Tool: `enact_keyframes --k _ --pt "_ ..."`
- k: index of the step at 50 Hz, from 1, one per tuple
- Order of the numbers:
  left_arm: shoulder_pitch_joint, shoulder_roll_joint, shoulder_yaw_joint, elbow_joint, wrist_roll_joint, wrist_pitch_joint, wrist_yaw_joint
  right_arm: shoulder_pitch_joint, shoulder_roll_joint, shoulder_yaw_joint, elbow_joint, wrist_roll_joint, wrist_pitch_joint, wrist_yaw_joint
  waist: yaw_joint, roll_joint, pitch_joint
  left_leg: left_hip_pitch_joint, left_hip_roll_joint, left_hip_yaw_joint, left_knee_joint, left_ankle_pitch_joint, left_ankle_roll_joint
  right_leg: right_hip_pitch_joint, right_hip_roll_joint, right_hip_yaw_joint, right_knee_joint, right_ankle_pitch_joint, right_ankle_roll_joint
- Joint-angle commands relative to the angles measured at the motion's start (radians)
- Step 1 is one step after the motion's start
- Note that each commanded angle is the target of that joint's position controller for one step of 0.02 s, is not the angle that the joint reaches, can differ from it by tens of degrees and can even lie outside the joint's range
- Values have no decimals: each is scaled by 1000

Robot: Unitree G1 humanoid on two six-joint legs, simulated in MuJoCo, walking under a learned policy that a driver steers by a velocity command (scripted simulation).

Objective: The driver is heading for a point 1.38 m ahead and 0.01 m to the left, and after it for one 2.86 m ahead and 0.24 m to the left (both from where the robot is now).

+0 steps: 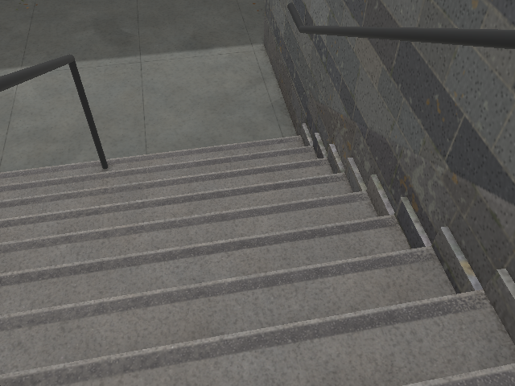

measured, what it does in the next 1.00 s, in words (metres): goes down: right foot, then left foot 0.17 m lower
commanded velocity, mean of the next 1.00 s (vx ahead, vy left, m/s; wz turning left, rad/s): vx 0.50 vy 0.00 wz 0.00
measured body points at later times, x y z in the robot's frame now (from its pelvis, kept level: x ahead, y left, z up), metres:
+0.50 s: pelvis +0.25 -0.05 +0.00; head +0.26 -0.06 +0.45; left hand +0.23 +0.21 -0.14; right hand +0.34 -0.31 -0.14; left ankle +0.32 +0.12 -0.68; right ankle +0.25 -0.10 -0.74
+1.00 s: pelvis +0.51 +0.04 -0.17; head +0.53 +0.06 +0.28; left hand +0.43 +0.29 -0.32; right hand +0.64 -0.20 -0.29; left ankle +0.57 +0.12 -0.91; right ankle +0.33 -0.10 -0.64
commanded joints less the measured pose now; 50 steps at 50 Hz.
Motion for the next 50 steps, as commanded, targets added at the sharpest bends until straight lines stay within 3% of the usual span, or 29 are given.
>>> enact_keyframes --k 1,7,9,10,11,12,13,14,16,17,18,21,23,25,27,30,33,34,36,38,40,42,44,45,46,47,48,49,50 --pt "-97 21 -6 -68 -7 -5 -1 65 -113 -13 -30 4 -15 -8 1 74 85 -53 272 -161 -96 381 70 2 30 -43 -117 88 4" --pt "-210 36 -8 -123 -13 -17 3 95 -142 -9 -2 -8 5 -27 -17 94 100 118 300 -137 0 675 66 66 92 -74 -297 -25 -37" --pt "-93 57 2 -88 -15 -30 12 62 -150 -7 3 -12 9 -34 40 121 31 137 307 -121 124 921 52 241 139 -78 -308 -88 -72" --pt "59 83 15 -39 -14 -40 17 34 -162 -9 -1 -9 14 -32 103 108 -41 127 289 -105 276 956 38 392 167 -79 -347 -100 -94" --pt "240 126 32 12 1 -54 25 11 -161 -7 -14 0 15 -31 180 73 -137 -11 257 -78 505 805 19 643 95 0 -381 -39 -135" --pt "384 221 56 27 22 -59 34 50 -108 4 -47 23 16 -25 193 -73 -296 -251 157 -15 876 329 -11 907 -175 332 -403 -76 -212" --pt "347 216 56 30 -10 -43 18 149 -90 -4 -22 25 20 -15 133 -179 -356 -496 8 -76 1115 -320 -31 1002 -306 671 -510 -94 -331" --pt "247 169 48 17 -32 -34 11 75 -152 -24 -29 2 24 -21 111 -53 -198 -576 77 -150 1131 -238 -23 870 -264 554 -550 -140 -305" --pt "121 96 27 -2 -21 -43 9 -47 -139 -29 -66 3 23 -19 59 5 -2 -515 143 -160 1006 -126 -25 586 -195 348 -637 -10 -245" --pt "130 83 21 13 -20 -54 14 -61 -129 -31 -75 -12 38 -18 33 -4 22 -470 163 -167 936 -119 -34 518 -158 282 -648 58 -215" --pt "141 75 17 21 -17 -65 14 -42 -103 -28 -65 -19 56 -16 13 -4 14 -423 168 -164 886 -115 -45 487 -132 236 -663 78 -194" --pt "199 114 18 46 -26 -87 14 -113 -110 -35 -96 -18 91 -6 -3 -27 26 -444 164 -140 772 -62 -67 482 -96 177 -699 108 -185" --pt "240 139 21 67 -26 -74 23 -182 -101 -30 -121 -33 103 3 8 -27 24 -460 162 -101 722 20 -85 480 -77 128 -700 185 -179" --pt "264 135 19 65 -19 -66 22 -216 -99 -29 -129 -25 108 11 20 -23 7 -471 164 -75 710 137 -93 478 -54 94 -679 160 -168" --pt "333 136 16 91 -13 -62 23 -214 -138 -42 -120 -25 118 10 27 -33 16 -576 189 -116 765 197 -73 537 -93 152 -636 129 -189" --pt "438 131 16 125 -16 -72 36 -379 -176 -68 -177 -32 106 12 78 -39 93 -864 210 -207 688 252 -61 721 -125 247 -589 -67 -207" --pt "503 146 19 135 -8 -80 51 -441 -168 -73 -200 -32 83 14 106 -34 89 -966 185 -245 645 270 -71 814 -148 261 -510 7 -218" --pt "442 140 14 112 -14 -84 55 -453 -166 -71 -214 -26 78 21 79 0 104 -853 177 -200 528 350 -77 672 -101 204 -509 -49 -211" --pt "379 101 -3 100 -16 -89 59 -448 -141 -65 -212 -41 79 43 64 -5 76 -639 176 -133 443 613 -68 492 -50 138 -412 -111 -173" --pt "367 108 -7 90 -15 -88 69 -441 -111 -53 -199 -40 77 56 80 8 55 -492 164 -102 411 744 -58 373 -27 122 -324 -241 -145" --pt "375 116 -1 94 -11 -86 71 -500 -92 -34 -221 -22 75 57 130 -7 100 -420 154 -67 309 717 -62 331 -18 97 -278 -238 -121" --pt "415 119 4 105 11 -70 83 -545 -109 -29 -241 -9 71 47 177 -28 138 -464 180 -93 189 642 -70 444 -24 123 -182 -183 -120" --pt "434 115 5 122 31 -55 105 -438 -140 -39 -209 2 66 29 159 8 126 -396 219 -115 26 684 -59 530 -19 129 18 -125 -120" --pt "428 120 4 130 29 -44 112 -291 -155 -49 -160 -1 65 13 105 33 72 -282 202 -71 -13 685 -52 550 -12 114 188 -14 -126" --pt "416 131 6 136 11 -34 110 -95 -162 -57 -87 -22 61 3 24 74 -21 -53 161 -2 -36 685 -37 491 21 71 426 82 -123" --pt "421 147 16 145 -12 -31 102 75 -204 -75 -30 -35 62 8 -68 157 -100 189 196 -28 14 704 -11 319 105 25 798 -176 -101" --pt "552 73 17 143 -58 -40 91 147 -251 -68 -15 -44 56 24 -6 333 -254 602 389 -182 512 1221 57 -99 210 29 1256 -969 -44" --pt "533 115 13 105 -90 -56 98 182 -285 -74 -35 -6 59 44 -53 258 -387 687 509 -345 541 1227 121 -289 178 119 1357 -890 -50" --pt "428 125 12 75 -66 -48 105 184 -278 -76 -34 9 66 43 -64 164 -319 569 565 -393 377 877 165 -410 147 86 1337 -771 -43"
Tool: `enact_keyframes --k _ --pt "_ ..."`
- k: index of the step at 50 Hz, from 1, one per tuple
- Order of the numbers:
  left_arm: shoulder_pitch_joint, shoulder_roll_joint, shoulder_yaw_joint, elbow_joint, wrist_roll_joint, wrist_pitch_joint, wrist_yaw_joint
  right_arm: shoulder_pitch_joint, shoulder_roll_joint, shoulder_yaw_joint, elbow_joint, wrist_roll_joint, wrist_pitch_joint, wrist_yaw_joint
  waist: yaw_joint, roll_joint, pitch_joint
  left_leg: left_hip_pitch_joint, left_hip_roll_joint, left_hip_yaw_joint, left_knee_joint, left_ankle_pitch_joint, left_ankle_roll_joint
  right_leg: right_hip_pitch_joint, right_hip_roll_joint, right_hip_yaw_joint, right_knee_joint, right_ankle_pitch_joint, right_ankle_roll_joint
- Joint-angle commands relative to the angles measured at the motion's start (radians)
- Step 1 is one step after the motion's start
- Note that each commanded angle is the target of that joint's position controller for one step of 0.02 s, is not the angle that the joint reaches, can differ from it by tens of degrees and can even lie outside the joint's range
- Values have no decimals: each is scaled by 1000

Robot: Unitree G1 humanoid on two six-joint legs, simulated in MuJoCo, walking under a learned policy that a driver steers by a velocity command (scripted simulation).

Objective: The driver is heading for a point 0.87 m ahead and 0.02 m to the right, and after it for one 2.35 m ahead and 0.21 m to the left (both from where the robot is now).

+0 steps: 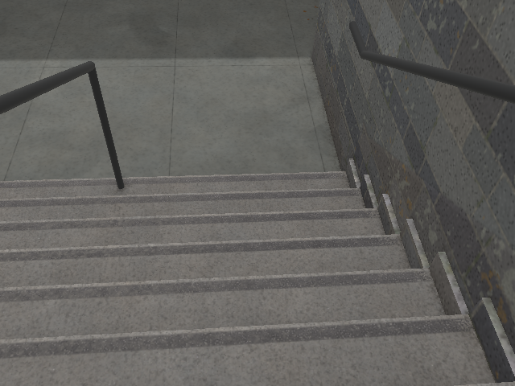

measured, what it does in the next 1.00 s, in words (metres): goes down: right foot 0.16 m lower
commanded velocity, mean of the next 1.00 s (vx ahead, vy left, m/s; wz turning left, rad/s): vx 0.50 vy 0.00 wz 0.00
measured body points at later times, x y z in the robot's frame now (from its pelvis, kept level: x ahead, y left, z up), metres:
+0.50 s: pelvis +0.25 -0.03 -0.10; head +0.25 -0.03 +0.35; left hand +0.45 +0.19 -0.21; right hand +0.15 -0.26 -0.25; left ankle +0.06 +0.08 -0.73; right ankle +0.40 -0.14 -0.84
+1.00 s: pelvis +0.52 -0.04 -0.24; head +0.51 -0.03 +0.21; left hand +0.42 +0.20 -0.39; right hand +0.68 -0.27 -0.36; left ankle +0.67 +0.09 -0.95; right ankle +0.38 -0.13 -0.90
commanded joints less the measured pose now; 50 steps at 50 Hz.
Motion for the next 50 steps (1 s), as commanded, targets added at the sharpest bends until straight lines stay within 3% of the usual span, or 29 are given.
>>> enact_keyframes --k 1,2,4,6,8,9,10,11,12,14,17,22,24,26,27,28,29,30,31,32,33,35,37,38,39,40,44,47,50 --pt "-28 71 7 -104 -2 3 3 428 -236 -54 77 17 15 -22 -174 191 -222 637 500 -494 -52 345 302 -799 -5 -34 340 181 15" --pt "-101 88 11 -109 45 26 -13 361 -164 -33 67 24 3 -34 -140 83 -95 401 474 -496 -132 192 303 -742 -46 25 260 290 10" --pt "-115 52 14 -85 59 74 -31 316 -88 7 93 -4 -28 -24 -57 28 86 -6 374 -402 -88 125 238 -603 -83 106 -13 442 10" --pt "-163 38 14 -112 49 81 -64 198 -74 28 53 5 -58 -27 27 36 149 -300 212 -213 -184 2 139 -395 -95 62 -561 774 46" --pt "-119 11 13 -59 94 94 -83 269 -140 13 75 8 -58 -37 11 137 59 -270 188 -216 -165 183 177 -225 -91 -21 -665 927 55" --pt "-35 6 16 -22 79 101 -83 300 -172 1 78 -1 -60 -34 28 164 -8 -179 215 -240 -117 235 192 -229 -94 -22 -591 1013 46" --pt "-82 29 20 -39 74 105 -83 321 -149 4 77 13 -54 -34 17 121 17 -134 220 -251 -100 229 194 -293 -110 -11 -612 986 40" --pt "-235 58 36 -92 61 92 -88 379 -86 14 108 22 -61 -40 -33 92 82 29 198 -287 -56 19 194 -504 -136 60 -756 1122 28" --pt "-339 59 37 -124 60 81 -90 437 -75 22 117 19 -60 -44 -85 87 100 120 214 -345 -45 -124 203 -603 -135 83 -823 1123 26" --pt "-439 60 38 -149 64 58 -93 485 -111 5 114 3 -58 -59 -139 62 112 211 229 -391 0 -188 217 -677 -120 106 -911 1151 30" --pt "-479 24 24 -159 54 33 -115 402 -100 14 82 -2 -63 -69 -132 1 101 -83 155 -257 76 -274 166 -283 -99 -19 -1107 1422 44" --pt "-562 24 12 -222 17 26 -115 439 -107 8 95 -27 -27 -73 -253 90 165 59 139 -222 242 -29 140 -201 -112 -38 -1377 1239 46" --pt "-484 44 16 -205 26 15 -95 480 -103 6 118 -35 -7 -81 -248 73 154 140 143 -218 403 140 149 -98 -129 -33 -1489 1138 21" --pt "-138 74 40 -79 37 12 -76 458 -124 4 133 -30 12 -95 -86 7 13 109 100 -151 811 292 151 242 -109 -91 -1589 1184 -7" --pt "28 118 61 -28 47 24 -83 470 -126 -7 149 -15 7 -85 -7 -77 -94 -72 5 -85 1143 -33 119 513 -143 -67 -1522 1200 -5" --pt "130 179 55 -15 53 20 -104 570 -50 -2 138 25 -4 -79 -41 -233 -249 -470 -91 -94 1581 -769 61 912 -334 81 -1049 1782 -79" --pt "166 204 61 -14 16 33 -119 537 -96 2 88 50 -15 -91 4 -183 -382 -645 -48 -126 1677 -710 60 1003 -429 197 -1016 1728 -129" --pt "150 238 73 -21 1 39 -102 386 -102 7 16 51 -18 -96 45 -254 -337 -831 -28 -100 1556 -529 42 900 -525 378 -1281 986 -249" --pt "29 123 43 -44 11 47 -87 224 -130 0 -1 6 -4 -90 26 -93 -129 -814 22 -88 1439 -372 40 623 -428 331 -1439 616 -213" --pt "-4 110 33 -46 29 36 -81 218 -128 -11 3 -15 9 -78 -9 -130 -51 -715 32 -132 1342 -321 29 410 -459 383 -1441 627 -243" --pt "-47 51 7 -35 53 14 -83 221 -122 -15 23 -30 17 -70 -68 -13 46 -655 57 -197 1116 -154 20 227 -385 298 -1390 698 -181" --pt "-115 69 5 -42 30 -13 -73 244 -74 -14 51 -23 41 -43 -158 -10 110 -413 64 -174 745 62 -28 -106 -278 154 -1448 794 -131" --pt "-50 114 17 -14 22 -17 -61 273 -29 -6 78 -56 55 -30 -160 -120 32 -320 60 -89 674 149 -36 -92 -269 146 -1417 983 -178" --pt "-33 126 24 -18 31 -18 -64 323 -41 -11 95 -39 58 -30 -174 -134 -23 -314 53 -82 733 256 -25 -48 -284 157 -1374 1043 -181" --pt "0 57 13 15 19 -27 -60 220 -81 -29 66 -26 49 -25 -152 -76 15 -446 87 -164 615 425 -11 35 -253 168 -1327 856 -165" --pt "29 41 2 15 11 -27 -56 134 -81 -29 34 -23 41 -21 -125 -73 23 -515 88 -171 551 476 0 88 -260 207 -1318 745 -163" --pt "-9 47 -8 -15 24 -22 -44 -46 -57 -19 -16 -29 17 5 -83 -14 53 -281 38 -91 297 780 -1 -101 -189 138 -1245 398 -123" --pt "27 81 1 -17 32 -9 -42 -138 -36 0 -47 -14 17 10 -18 -42 117 -201 25 -53 166 687 -8 -96 -182 113 -1177 439 -108" --pt "110 78 4 -3 64 14 -23 -185 -53 3 -77 8 10 4 60 -58 180 -232 64 -73 -42 541 -8 85 -193 146 -1049 590 -118"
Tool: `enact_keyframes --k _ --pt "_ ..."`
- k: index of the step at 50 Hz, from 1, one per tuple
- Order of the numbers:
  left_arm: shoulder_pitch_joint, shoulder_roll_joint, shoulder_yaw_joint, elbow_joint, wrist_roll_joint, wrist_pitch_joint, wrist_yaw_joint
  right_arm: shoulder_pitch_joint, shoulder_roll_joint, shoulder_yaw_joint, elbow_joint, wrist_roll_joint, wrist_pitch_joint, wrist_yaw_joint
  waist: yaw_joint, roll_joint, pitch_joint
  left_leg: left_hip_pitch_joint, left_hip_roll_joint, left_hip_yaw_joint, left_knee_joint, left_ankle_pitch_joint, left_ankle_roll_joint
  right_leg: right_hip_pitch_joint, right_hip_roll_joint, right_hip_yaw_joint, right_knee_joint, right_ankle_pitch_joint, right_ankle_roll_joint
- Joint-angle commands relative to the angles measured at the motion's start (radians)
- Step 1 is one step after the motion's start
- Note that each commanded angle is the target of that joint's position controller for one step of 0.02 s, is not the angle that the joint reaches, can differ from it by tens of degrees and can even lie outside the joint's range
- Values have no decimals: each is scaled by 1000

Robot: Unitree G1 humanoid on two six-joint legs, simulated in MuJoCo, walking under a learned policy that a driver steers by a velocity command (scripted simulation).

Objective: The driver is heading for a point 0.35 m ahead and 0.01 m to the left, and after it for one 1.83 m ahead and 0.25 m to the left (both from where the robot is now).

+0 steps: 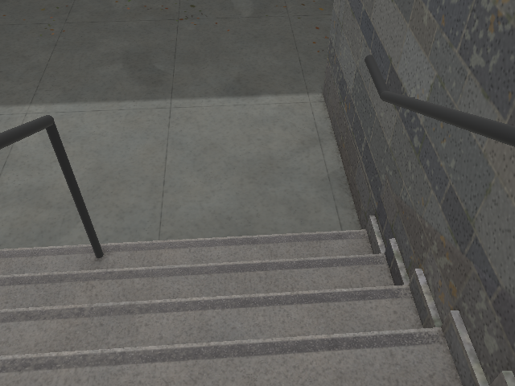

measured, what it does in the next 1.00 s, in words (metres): goes down: left foot 0.17 m lower, then right foot 0.16 m lower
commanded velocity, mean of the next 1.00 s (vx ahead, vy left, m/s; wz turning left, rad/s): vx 0.21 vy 0.00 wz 0.00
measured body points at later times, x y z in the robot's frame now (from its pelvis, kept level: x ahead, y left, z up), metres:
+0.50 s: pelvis +0.24 +0.03 -0.14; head +0.24 +0.03 +0.31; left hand +0.34 +0.27 -0.28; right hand +0.13 -0.19 -0.28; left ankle +0.15 +0.11 -0.82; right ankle +0.42 -0.10 -0.83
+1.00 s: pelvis +0.34 +0.00 -0.27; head +0.33 -0.03 +0.18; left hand +0.31 +0.23 -0.40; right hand +0.50 -0.22 -0.40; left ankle +0.37 +0.15 -0.80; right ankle +0.42 -0.08 -0.99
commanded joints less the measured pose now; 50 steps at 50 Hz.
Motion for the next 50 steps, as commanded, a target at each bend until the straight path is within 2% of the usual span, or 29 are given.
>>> enact_keyframes --k 1,3,4,5,6,7,8,9,10,11,13,15,16,17,19,22,26,29,30,31,32,33,34,35,37,38,40,45,50 --pt "79 123 23 -12 31 11 25 -109 -41 0 -73 27 -24 -7 50 -91 225 32 34 6 -234 -71 9 -68 -211 261 -125 560 -159" --pt "95 125 23 13 26 23 35 113 -52 -15 11 13 -30 -26 -26 -28 139 273 4 75 -330 -124 36 -44 -180 202 162 754 -168" --pt "89 141 26 16 12 29 31 332 -82 -30 86 -4 -32 -23 -127 -17 34 520 14 65 -359 -114 54 -128 -134 173 438 741 -169" --pt "148 98 36 24 -10 18 12 445 -154 -43 129 -5 -34 -14 -129 179 -87 825 127 -15 -102 266 86 -398 13 81 849 38 -114" --pt "205 99 32 -10 -54 11 20 521 -191 -39 124 6 -30 1 -130 202 -272 1122 291 -181 229 485 155 -699 15 130 1143 -203 -89" --pt "95 128 29 -72 -69 4 30 584 -243 -57 133 44 -23 2 -204 214 -353 1158 414 -377 61 82 275 -912 14 125 1240 -95 -82" --pt "-85 131 28 -110 -43 6 32 526 -198 -45 120 42 -16 -22 -226 161 -200 990 419 -456 -144 -368 311 -1066 -10 86 1151 37 -62" --pt "-178 154 38 -109 -14 14 19 417 -105 -17 86 26 -21 -32 -185 -2 -36 751 343 -365 -214 -557 267 -1004 -69 139 965 211 -64" --pt "-151 133 41 -88 -2 34 11 391 -100 -7 92 0 -28 -35 -139 36 38 516 346 -379 -175 -387 276 -879 -80 160 865 252 -51" --pt "-131 95 38 -59 13 52 11 387 -48 13 111 -5 -43 -35 -94 -25 102 365 298 -308 -102 -190 237 -834 -78 201 809 318 -48" --pt "-124 66 37 -53 4 62 -6 266 -43 26 72 3 -78 -36 1 -28 144 56 159 -107 -180 -149 148 -578 -87 166 272 613 -9" --pt "-101 33 32 -18 41 76 -15 302 -91 22 97 14 -85 -44 4 73 54 33 149 -80 -158 161 167 -366 -67 87 146 750 5" --pt "-8 37 33 25 20 84 -15 313 -100 18 92 8 -82 -41 27 123 -31 87 153 -78 -103 192 158 -319 -57 76 228 862 -8" --pt "-41 61 36 12 3 90 -15 322 -77 26 89 23 -73 -40 23 89 -12 94 146 -73 -95 157 145 -330 -64 82 211 836 -14" --pt "-274 82 41 -60 5 66 -25 425 -32 36 133 41 -80 -57 -66 46 75 326 125 -155 -46 -192 156 -620 -115 143 -1 1032 -34" --pt "-408 70 29 -93 22 28 -30 475 -22 41 137 15 -72 -83 -116 -37 85 374 118 -168 79 -384 161 -633 -114 159 -221 1172 -13" --pt "-472 48 13 -127 -21 25 -58 432 -32 47 134 5 -55 -77 -166 -2 159 131 58 -125 141 -595 132 -287 -83 89 -473 1253 5" --pt "-394 92 21 -113 -43 5 -57 467 -38 38 152 -17 -30 -89 -190 10 180 230 69 -171 273 -478 144 -208 -153 121 -710 1249 1" --pt "-286 106 25 -76 -40 -4 -52 474 -30 39 157 -25 -19 -87 -154 -12 166 219 51 -156 396 -468 143 -91 -174 105 -816 1269 -8" --pt "-145 113 31 -19 -20 -4 -46 485 -43 37 162 -11 -11 -80 -111 -55 102 164 9 -100 543 -464 132 105 -125 25 -797 1243 4" --pt "-30 167 42 17 -1 -6 -45 533 -46 31 165 6 -10 -68 -89 -142 37 68 -60 -31 740 -638 105 284 -151 20 -697 1488 4" --pt "66 227 54 39 -2 1 -56 616 19 27 165 37 -6 -77 -93 -299 -123 -205 -175 36 1136 -1376 49 613 -359 154 -376 2095 -83" --pt "50 191 42 23 -37 15 -66 604 -23 20 158 67 10 -100 -68 -256 -260 -330 -147 51 1355 -1518 35 673 -455 246 -278 1960 -147" --pt "-2 140 23 -30 -61 19 -64 513 -52 20 137 49 17 -96 -57 -155 -258 -365 -111 7 1349 -1375 28 536 -462 293 -370 1595 -188" --pt "-123 176 20 -64 -44 20 -20 334 -18 33 61 9 41 -81 -67 -225 -173 -381 -91 -7 1388 -1108 -4 217 -496 417 -602 981 -304" --pt "-140 142 5 -76 -28 25 -8 260 -45 29 47 -8 66 -79 -72 -148 -103 -339 -88 -9 1382 -1021 -19 49 -466 395 -663 811 -307" --pt "-163 116 -14 -96 -2 22 -8 221 -20 33 28 -11 90 -81 -98 -70 -10 -283 -110 -24 1278 -843 -33 -183 -363 298 -660 694 -271" --pt "-108 93 -47 -87 -32 -16 13 91 40 51 -67 -17 107 -79 -112 -122 25 -437 -163 -74 1219 -661 -90 -248 -307 325 -589 590 -247" --pt "-79 98 -67 -133 -27 -12 25 -1 14 49 -129 -11 122 -63 -79 -118 -24 -454 -149 -120 1076 -658 -146 -150 -316 416 -631 358 -233"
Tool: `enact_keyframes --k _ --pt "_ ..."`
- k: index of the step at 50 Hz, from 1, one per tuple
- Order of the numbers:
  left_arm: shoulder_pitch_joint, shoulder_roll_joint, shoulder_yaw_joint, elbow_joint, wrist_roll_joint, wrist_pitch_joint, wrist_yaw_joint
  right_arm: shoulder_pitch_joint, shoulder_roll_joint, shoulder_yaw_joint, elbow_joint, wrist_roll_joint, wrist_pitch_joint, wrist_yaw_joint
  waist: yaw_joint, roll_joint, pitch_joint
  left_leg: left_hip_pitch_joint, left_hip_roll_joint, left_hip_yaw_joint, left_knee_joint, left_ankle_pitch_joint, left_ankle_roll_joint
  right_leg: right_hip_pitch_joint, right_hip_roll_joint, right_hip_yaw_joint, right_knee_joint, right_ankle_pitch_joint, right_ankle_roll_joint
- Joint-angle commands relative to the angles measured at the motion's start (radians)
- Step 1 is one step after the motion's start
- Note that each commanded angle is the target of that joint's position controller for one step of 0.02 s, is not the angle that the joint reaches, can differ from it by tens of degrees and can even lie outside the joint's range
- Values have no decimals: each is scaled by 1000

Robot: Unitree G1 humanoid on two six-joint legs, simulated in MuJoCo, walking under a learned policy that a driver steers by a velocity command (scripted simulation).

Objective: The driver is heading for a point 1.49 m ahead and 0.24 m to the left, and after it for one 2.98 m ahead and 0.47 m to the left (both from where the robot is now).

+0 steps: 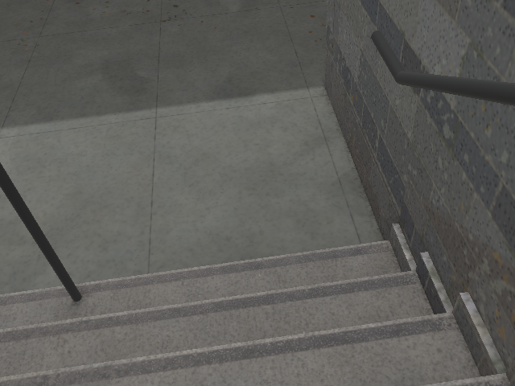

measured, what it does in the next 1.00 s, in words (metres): steps on the spot: left foot, then right foot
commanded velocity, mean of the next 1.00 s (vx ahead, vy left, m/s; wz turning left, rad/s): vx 0.00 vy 0.00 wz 0.00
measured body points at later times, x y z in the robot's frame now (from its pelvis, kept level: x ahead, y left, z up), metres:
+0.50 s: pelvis +0.03 +0.05 +0.02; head +0.02 +0.07 +0.47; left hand +0.13 +0.28 -0.13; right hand -0.01 -0.18 -0.12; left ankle +0.03 +0.14 -0.72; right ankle +0.08 -0.07 -0.71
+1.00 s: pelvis +0.07 +0.02 +0.02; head +0.07 +0.02 +0.47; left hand +0.08 +0.24 -0.13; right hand +0.11 -0.21 -0.13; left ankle +0.03 +0.14 -0.72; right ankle +0.07 -0.07 -0.72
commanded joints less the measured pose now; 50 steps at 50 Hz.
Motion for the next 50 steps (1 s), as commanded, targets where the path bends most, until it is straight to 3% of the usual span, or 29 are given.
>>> enact_keyframes --k 1,4,5,6,7,8,9,10,11,12,13,14,16,17,20,23,25,26,27,28,29,30,32,33,40,41,42,50 --pt "-7 118 7 -83 1 -1 13 11 -19 6 -69 4 5 17 -37 -128 10 -49 46 -22 -209 32 -28 116 -246 389 -316 -282 -166" --pt "-96 159 23 -136 7 34 16 23 -45 10 -63 14 -5 45 -36 -190 17 351 118 60 -826 42 12 0 -204 311 -404 -395 -100" --pt "-66 212 44 -127 8 47 4 63 -56 6 -47 25 -4 55 -29 -240 7 573 69 130 -872 -103 40 -100 -190 276 -443 -451 -90" --pt "-44 240 60 -115 6 62 -12 112 -61 6 -32 34 -3 65 -31 -299 15 711 45 170 -846 -139 64 -157 -199 279 -488 -512 -92" --pt "-57 233 68 -117 1 80 -20 163 -54 13 -28 44 -7 67 -63 -329 72 747 63 170 -998 -114 92 -156 -178 260 -464 -550 -89" --pt "-46 210 76 -124 0 97 -23 198 -65 10 -10 41 -17 67 -58 -255 121 791 51 183 -1114 -97 113 -178 -158 254 -424 -583 -75" --pt "-1 189 81 -115 9 109 -23 247 -66 10 4 44 -37 60 -67 -135 167 833 84 130 -1310 -96 127 -195 -121 230 -323 -566 -42" --pt "-2 151 88 -114 9 111 -25 337 -62 19 26 41 -73 57 -80 -18 173 922 222 -87 -1364 -170 132 -292 -64 159 -73 -401 5" --pt "-90 121 85 -169 -16 94 -34 356 -123 18 23 25 -80 41 -108 154 201 887 432 -449 -1492 -379 171 -483 8 96 -63 -371 44" --pt "-162 175 106 -169 -6 81 -40 320 -119 21 19 23 -84 22 -128 101 262 757 418 -517 -1565 -405 175 -409 3 157 -53 -258 61" --pt "-168 148 105 -158 1 79 -50 270 -117 24 23 12 -93 9 -95 128 237 690 379 -438 -1558 -383 168 -298 16 147 -2 -179 64" --pt "-152 124 100 -137 9 81 -59 230 -103 25 22 5 -102 7 -62 118 197 640 333 -357 -1544 -341 154 -203 29 145 55 -121 65" --pt "-133 112 100 -109 24 92 -80 186 -86 27 10 9 -122 7 -21 118 112 568 268 -235 -1528 -259 147 -68 61 130 162 -50 70" --pt "-141 103 96 -104 23 98 -84 186 -68 33 15 13 -127 10 -9 111 88 555 253 -203 -1516 -209 151 -36 65 133 191 -36 74" --pt "-193 97 77 -111 20 105 -82 194 -61 35 19 17 -133 15 -19 103 91 535 235 -148 -1506 -147 162 62 57 104 32 9 71" --pt "-216 110 69 -101 14 105 -73 284 -88 33 49 15 -131 14 -59 100 103 535 253 -175 -1509 -120 198 206 55 70 -124 -6 56" --pt "-196 114 61 -91 13 97 -63 331 -89 35 75 15 -132 19 -53 74 101 556 253 -185 -1483 3 197 307 20 86 -245 23 45" --pt "-171 130 62 -85 14 78 -54 344 -73 40 84 14 -139 25 -46 54 82 569 249 -186 -1444 91 183 381 -41 141 -316 76 41" --pt "-122 142 60 -76 20 62 -47 345 -64 45 84 26 -150 29 -28 43 33 581 239 -157 -1396 129 161 479 -128 215 -336 92 45" --pt "-184 163 67 -58 7 63 -44 396 -23 48 101 40 -158 37 -75 -78 51 579 214 -106 -1431 180 140 442 -109 231 -202 160 31" --pt "-180 125 59 -62 7 58 -52 363 -71 41 113 33 -157 33 -32 -45 55 607 204 -87 -1395 158 138 413 -108 236 -237 152 24" --pt "-175 119 53 -50 6 51 -57 336 -82 33 110 26 -151 31 -27 -52 73 631 197 -72 -1383 164 137 370 -106 237 -247 158 25" --pt "-180 116 50 -39 9 47 -55 326 -72 30 120 21 -139 32 -34 -65 95 666 198 -60 -1366 182 138 325 -99 234 -263 162 26" --pt "-184 109 49 -27 6 47 -56 315 -71 25 120 29 -139 33 -41 -74 107 669 206 -57 -1366 213 135 312 -99 230 -268 191 28" --pt "-159 84 42 20 6 35 -45 265 -62 9 160 33 -127 26 -50 -75 75 766 216 -43 -1366 252 129 315 -103 237 -287 276 24" --pt "-155 98 48 32 -6 42 -42 253 -73 3 166 43 -118 23 -50 -80 92 757 216 -36 -1358 275 125 304 -106 238 -286 328 26" --pt "-144 94 47 39 -6 45 -40 253 -70 2 171 44 -114 22 -51 -78 77 767 217 -32 -1357 275 124 314 -109 238 -283 349 25" --pt "-107 83 40 81 -1 48 -29 211 -64 -2 206 37 -106 15 -40 -53 69 766 218 -24 -1377 227 113 330 -100 248 -300 285 19"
